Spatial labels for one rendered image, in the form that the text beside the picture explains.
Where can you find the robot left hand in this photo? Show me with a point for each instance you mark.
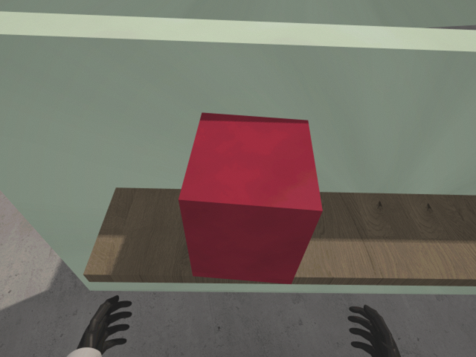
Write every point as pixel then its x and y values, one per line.
pixel 98 331

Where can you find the carton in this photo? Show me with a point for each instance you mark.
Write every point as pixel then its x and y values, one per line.
pixel 250 199

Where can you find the robot right hand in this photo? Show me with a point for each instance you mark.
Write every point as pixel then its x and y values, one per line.
pixel 383 344

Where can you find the table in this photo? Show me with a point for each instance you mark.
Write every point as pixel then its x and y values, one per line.
pixel 386 239

